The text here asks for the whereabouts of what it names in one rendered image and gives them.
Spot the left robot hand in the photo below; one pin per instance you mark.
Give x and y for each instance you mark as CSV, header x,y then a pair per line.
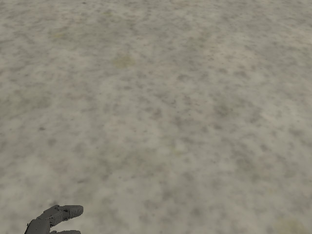
x,y
53,216

